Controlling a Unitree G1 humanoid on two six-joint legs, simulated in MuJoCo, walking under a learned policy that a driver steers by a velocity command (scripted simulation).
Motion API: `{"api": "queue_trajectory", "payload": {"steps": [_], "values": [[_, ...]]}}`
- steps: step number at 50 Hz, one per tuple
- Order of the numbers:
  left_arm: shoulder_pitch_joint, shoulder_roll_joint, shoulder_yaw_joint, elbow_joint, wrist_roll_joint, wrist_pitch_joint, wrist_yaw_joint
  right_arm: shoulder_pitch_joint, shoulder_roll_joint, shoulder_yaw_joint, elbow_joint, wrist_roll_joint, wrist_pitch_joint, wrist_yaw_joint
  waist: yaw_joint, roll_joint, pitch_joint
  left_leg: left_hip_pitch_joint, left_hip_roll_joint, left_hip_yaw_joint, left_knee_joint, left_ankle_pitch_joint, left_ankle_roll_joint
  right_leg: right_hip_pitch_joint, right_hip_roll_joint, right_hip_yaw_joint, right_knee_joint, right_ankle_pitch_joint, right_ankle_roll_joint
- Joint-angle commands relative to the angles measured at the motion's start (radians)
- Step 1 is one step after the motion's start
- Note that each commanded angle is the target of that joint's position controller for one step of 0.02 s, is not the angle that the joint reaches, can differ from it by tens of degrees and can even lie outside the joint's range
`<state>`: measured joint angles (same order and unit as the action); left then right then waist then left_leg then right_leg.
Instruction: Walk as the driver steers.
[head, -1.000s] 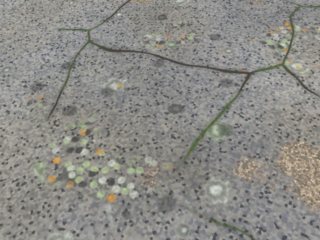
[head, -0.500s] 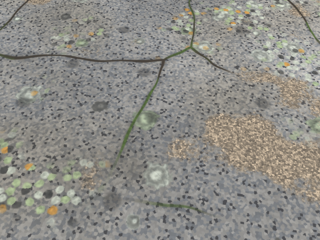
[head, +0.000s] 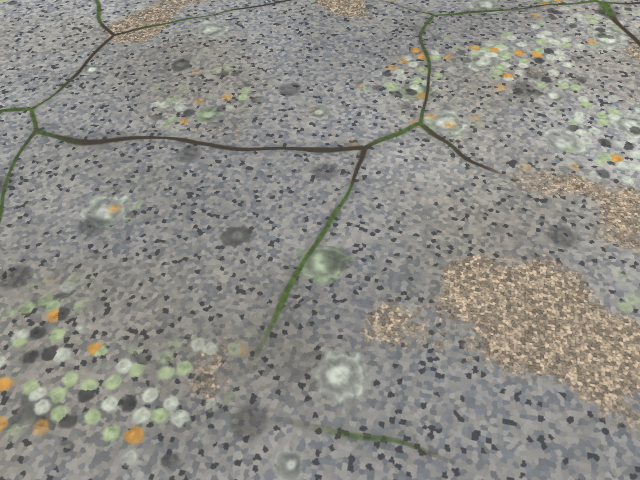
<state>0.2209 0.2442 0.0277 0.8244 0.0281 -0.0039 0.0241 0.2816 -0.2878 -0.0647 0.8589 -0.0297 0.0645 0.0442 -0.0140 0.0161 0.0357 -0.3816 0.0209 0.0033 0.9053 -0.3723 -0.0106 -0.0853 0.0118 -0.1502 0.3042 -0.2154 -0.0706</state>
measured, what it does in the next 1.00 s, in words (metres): walks ahead: left foot, then right foot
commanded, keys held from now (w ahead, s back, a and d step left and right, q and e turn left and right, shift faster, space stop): w+q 0.38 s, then w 0.02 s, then w+e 0.60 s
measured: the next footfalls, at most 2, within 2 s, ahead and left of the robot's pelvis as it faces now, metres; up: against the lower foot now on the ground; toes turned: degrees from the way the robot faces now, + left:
left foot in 0.26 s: +0.13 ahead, +0.16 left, +0.00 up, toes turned +13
right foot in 0.76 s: +0.51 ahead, +0.12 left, +0.00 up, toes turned +8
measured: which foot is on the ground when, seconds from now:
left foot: up 0.00-0.24, down 0.26-0.78, up 0.80-1.00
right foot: down 0.00-0.26, up 0.28-0.74, down 0.76-1.00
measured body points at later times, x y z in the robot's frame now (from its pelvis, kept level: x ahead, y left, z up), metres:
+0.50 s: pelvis +0.17 +0.11 +0.00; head +0.18 +0.14 +0.45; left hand +0.21 +0.40 -0.13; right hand +0.27 -0.14 -0.12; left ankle +0.09 +0.15 -0.75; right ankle +0.27 -0.03 -0.67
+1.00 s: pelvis +0.46 +0.15 -0.01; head +0.49 +0.15 +0.44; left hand +0.46 +0.43 -0.14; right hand +0.63 -0.09 -0.12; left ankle +0.51 +0.33 -0.67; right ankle +0.47 +0.11 -0.75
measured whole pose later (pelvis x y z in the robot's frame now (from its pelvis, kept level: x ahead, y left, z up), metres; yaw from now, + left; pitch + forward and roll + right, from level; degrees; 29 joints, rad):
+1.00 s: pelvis +0.46 +0.15 -0.01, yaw +3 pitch +0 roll -1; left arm 0.36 0.28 0.06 0.89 0.00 -0.05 -0.02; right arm 0.15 -0.26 0.00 0.75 -0.05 -0.05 0.01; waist 0.02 0.02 0.06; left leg -0.61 0.10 -0.06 1.06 -0.25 -0.02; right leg -0.17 0.17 0.04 0.35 -0.17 -0.15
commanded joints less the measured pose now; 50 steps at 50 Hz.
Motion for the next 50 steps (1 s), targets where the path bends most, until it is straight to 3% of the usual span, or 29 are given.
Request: {"api": "queue_trajectory", "payload": {"steps": [1,6,9,11,12,13,14,15,17,18,20,22,26,31,33,34,36,37,38,39,40,41,43,44,46,48,50], "values": [[0.044,0.157,0.049,-0.028,0.004,-0.036,-0.003,-0.117,-0.055,-0.012,-0.107,-0.001,-0.027,0.015,0.053,-0.093,0.036,-0.222,0.035,-0.006,-0.052,0.026,0.019,0.113,-0.329,0.268,-0.212,-0.256,-0.145],[0.071,0.191,0.065,-0.015,0.007,-0.057,-0.019,-0.191,-0.05,-0.006,-0.16,0.003,-0.034,0.039,0.06,-0.11,0.05,-0.137,0.045,0.039,-0.179,0.032,0.057,0.039,-0.341,0.171,-0.202,-0.25,-0.126],[0.072,0.215,0.073,-0.012,0.007,-0.057,-0.026,-0.204,-0.06,-0.004,-0.179,0.002,-0.042,0.042,0.053,-0.115,0.055,-0.04,0.027,0.084,-0.25,0.03,0.088,-0.013,-0.337,0.106,-0.161,-0.208,-0.102],[0.058,0.229,0.076,-0.011,-0.003,-0.047,-0.028,-0.131,-0.063,-0.006,-0.164,-0.009,-0.053,0.036,0.003,-0.092,0.037,0.112,-0.017,0.127,-0.341,0.051,0.114,-0.086,-0.318,0.025,-0.031,-0.098,-0.074],[0.057,0.218,0.07,-0.014,-0.005,-0.044,-0.029,-0.024,-0.085,-0.019,-0.126,-0.017,-0.06,0.027,-0.044,-0.041,-0.016,0.272,-0.062,0.13,-0.379,0.038,0.132,-0.158,-0.277,-0.038,0.148,0.04,-0.051],[0.05,0.169,0.051,-0.034,0.004,-0.042,-0.033,0.165,-0.161,-0.049,-0.069,-0.024,-0.07,0.007,-0.123,0.14,-0.121,0.469,0.025,-0.057,-0.5,-0.123,0.177,-0.279,-0.19,-0.123,0.506,0.078,-0.004],[-0.012,0.074,0.025,-0.121,0.018,-0.045,-0.046,0.217,-0.287,-0.069,-0.087,-0.006,-0.08,-0.01,-0.125,0.362,-0.123,0.609,0.317,-0.645,-0.712,-0.41,0.29,-0.662,-0.023,-0.067,0.816,-0.373,0.057],[-0.058,0.152,0.039,-0.13,0.034,-0.047,-0.05,0.174,-0.266,-0.061,-0.098,0.014,-0.078,-0.017,-0.119,0.185,-0.06,0.552,0.347,-0.748,-0.78,-0.395,0.336,-0.777,-0.032,0.129,0.91,-0.342,0.054],[-0.027,0.174,0.043,-0.104,0.002,-0.066,-0.066,0.072,-0.178,-0.036,-0.109,0.016,-0.079,-0.023,-0.031,0.06,0.04,0.419,0.25,-0.476,-0.724,-0.046,0.278,-0.708,-0.116,0.163,0.832,-0.122,0.045],[-0.002,0.17,0.043,-0.085,0.009,-0.064,-0.065,0.031,-0.158,-0.029,-0.122,0.018,-0.087,-0.026,-0.001,0.04,0.034,0.389,0.192,-0.389,-0.72,0.112,0.25,-0.648,-0.126,0.161,0.78,-0.073,0.053],[0.045,0.159,0.039,-0.06,0.027,-0.041,-0.066,0.013,-0.134,-0.017,-0.125,0.025,-0.111,-0.028,0.029,0.05,-0.017,0.373,0.143,-0.29,-0.709,0.389,0.238,-0.574,-0.115,0.143,0.77,-0.016,0.079],[0.049,0.131,0.032,-0.051,0.023,-0.025,-0.07,0.048,-0.118,-0.01,-0.099,0.032,-0.13,-0.028,0.038,0.037,-0.03,0.372,0.129,-0.216,-0.714,0.551,0.232,-0.57,-0.109,0.12,0.75,0.024,0.093],[-0.102,0.11,0.023,-0.092,0.009,-0.018,-0.077,0.13,-0.107,-0.002,-0.053,0.024,-0.14,-0.031,-0.011,0.045,0.028,0.401,0.116,-0.13,-0.744,0.672,0.193,-0.658,-0.107,0.088,0.653,0.12,0.084],[-0.238,0.074,0.0,-0.131,-0.003,-0.029,-0.087,0.167,-0.089,0.012,-0.006,0.009,-0.15,-0.045,-0.046,0.047,0.084,0.441,0.138,-0.033,-0.788,0.748,0.157,-0.604,-0.055,0.06,0.395,0.211,0.026],[-0.231,0.078,-0.001,-0.133,-0.005,-0.032,-0.085,0.156,-0.095,0.016,0.01,0.004,-0.153,-0.056,-0.027,0.044,0.081,0.475,0.158,0.006,-0.768,0.906,0.138,-0.526,-0.015,0.045,0.314,0.2,-0.014],[-0.199,0.088,0.002,-0.124,-0.004,-0.032,-0.079,0.143,-0.105,0.016,0.015,0.002,-0.154,-0.062,-0.007,0.052,0.056,0.498,0.162,0.026,-0.718,1.073,0.125,-0.466,0.019,0.027,0.297,0.172,-0.036],[-0.045,0.122,0.016,-0.076,-0.004,-0.035,-0.067,0.122,-0.134,0.01,0.019,-0.011,-0.148,-0.076,0.063,0.08,-0.039,0.552,0.169,0.052,-0.498,1.351,0.101,-0.32,0.083,0.01,0.29,0.083,-0.073],[0.101,0.145,0.028,-0.028,-0.005,-0.04,-0.06,0.105,-0.154,0.005,0.017,-0.018,-0.138,-0.079,0.12,0.087,-0.112,0.542,0.168,0.061,-0.305,1.356,0.094,-0.192,0.103,0.023,0.257,0.056,-0.093],[0.242,0.169,0.042,0.01,0.007,-0.046,-0.051,0.075,-0.166,0.003,0.004,-0.01,-0.135,-0.078,0.194,0.054,-0.173,0.405,0.143,0.094,-0.056,1.166,0.09,0.014,0.061,0.088,0.185,0.071,-0.127],[0.324,0.281,0.076,0.014,0.018,-0.039,-0.034,0.099,-0.096,0.022,-0.041,0.007,-0.146,-0.067,0.184,-0.119,-0.265,0.111,0.023,0.128,0.339,0.612,0.063,0.259,-0.196,0.466,0.185,0.012,-0.237],[0.247,0.295,0.084,0.007,-0.008,-0.03,-0.041,0.131,-0.076,0.021,-0.064,0.011,-0.154,-0.05,0.095,-0.252,-0.325,-0.211,-0.156,-0.01,0.599,-0.121,0.038,0.398,-0.348,0.962,0.036,0.071,-0.377],[0.159,0.266,0.086,-0.004,-0.034,-0.031,-0.048,0.066,-0.101,0.026,-0.076,-0.006,-0.163,-0.047,0.082,-0.104,-0.212,-0.295,-0.063,-0.118,0.588,-0.031,0.063,0.303,-0.317,0.854,-0.005,-0.012,-0.35],[0.087,0.161,0.062,-0.013,-0.023,-0.031,-0.045,-0.005,-0.106,0.029,-0.094,-0.001,-0.177,-0.04,0.034,0.041,-0.027,-0.257,0.019,-0.088,0.434,0.066,0.06,0.027,-0.253,0.646,-0.067,0.074,-0.281],[0.081,0.139,0.053,-0.005,-0.023,-0.037,-0.04,-0.014,-0.097,0.031,-0.104,-0.014,-0.161,-0.04,0.007,0.047,0.006,-0.214,0.04,-0.085,0.374,0.064,0.043,-0.063,-0.208,0.582,-0.078,0.162,-0.257],[0.088,0.148,0.052,0.002,-0.025,-0.053,-0.037,0.012,-0.067,0.041,-0.108,-0.027,-0.123,-0.034,-0.019,0.008,-0.007,-0.158,0.056,-0.062,0.289,0.063,0.01,-0.137,-0.156,0.494,-0.097,0.269,-0.242],[0.112,0.179,0.062,0.008,-0.028,-0.063,-0.038,-0.025,-0.053,0.048,-0.13,-0.027,-0.107,-0.031,-0.016,-0.013,-0.005,-0.172,0.067,-0.032,0.19,0.106,-0.018,-0.168,-0.122,0.446,-0.112,0.303,-0.236],[0.142,0.187,0.065,0.011,-0.031,-0.063,-0.035,-0.123,-0.053,0.051,-0.168,-0.024,-0.105,-0.029,0.011,-0.032,0.018,-0.215,0.073,-0.012,0.064,0.2,-0.041,-0.168,-0.096,0.432,-0.127,0.291,-0.211]]}}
